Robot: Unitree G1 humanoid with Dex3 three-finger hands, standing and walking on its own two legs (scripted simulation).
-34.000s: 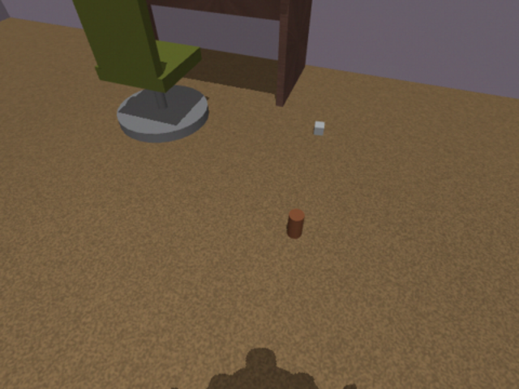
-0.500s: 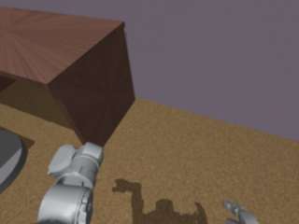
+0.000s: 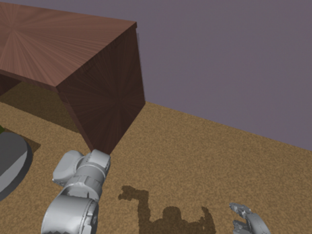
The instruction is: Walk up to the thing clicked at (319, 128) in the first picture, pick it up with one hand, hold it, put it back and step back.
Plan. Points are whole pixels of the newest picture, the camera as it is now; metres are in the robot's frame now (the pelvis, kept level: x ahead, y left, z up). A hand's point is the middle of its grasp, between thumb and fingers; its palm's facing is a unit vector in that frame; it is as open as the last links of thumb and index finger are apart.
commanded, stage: hold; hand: left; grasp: from above
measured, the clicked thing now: (84, 173) +0.32 +0.23 -0.05
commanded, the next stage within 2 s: crouch in 0.26 s
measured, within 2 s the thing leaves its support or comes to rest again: neither
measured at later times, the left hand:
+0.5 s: hand (89, 175) +0.31 +0.21 -0.05, palm faces -0.11 -0.43 -0.90, open 9.3 cm
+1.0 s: hand (97, 198) +0.31 +0.24 -0.23, palm faces -0.13 -0.38 -0.92, open 9.3 cm
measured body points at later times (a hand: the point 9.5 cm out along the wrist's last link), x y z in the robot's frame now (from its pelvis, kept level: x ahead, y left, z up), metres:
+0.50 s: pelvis +0.01 -0.01 +0.00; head +0.04 -0.03 +0.45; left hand +0.32 +0.23 +0.01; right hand +0.16 -0.25 -0.12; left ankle -0.01 +0.14 -0.72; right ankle +0.00 -0.12 -0.72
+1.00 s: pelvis -0.06 +0.00 -0.12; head +0.09 +0.02 +0.30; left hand +0.32 +0.26 -0.18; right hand +0.04 -0.27 -0.25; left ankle -0.01 +0.14 -0.72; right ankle +0.00 -0.12 -0.72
